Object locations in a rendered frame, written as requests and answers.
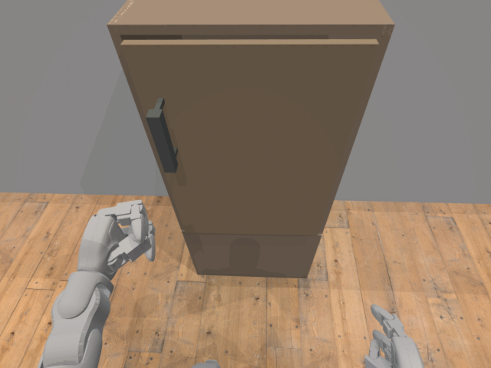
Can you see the left robot forearm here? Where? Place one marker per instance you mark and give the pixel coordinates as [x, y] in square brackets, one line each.
[78, 316]

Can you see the handle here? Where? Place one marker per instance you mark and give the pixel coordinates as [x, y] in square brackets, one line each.
[161, 137]

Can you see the robot right hand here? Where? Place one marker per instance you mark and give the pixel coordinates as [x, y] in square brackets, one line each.
[400, 352]

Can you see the cupboard door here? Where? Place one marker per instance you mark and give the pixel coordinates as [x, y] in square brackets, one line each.
[261, 125]

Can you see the robot left hand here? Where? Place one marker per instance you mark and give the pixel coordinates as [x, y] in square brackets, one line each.
[103, 235]

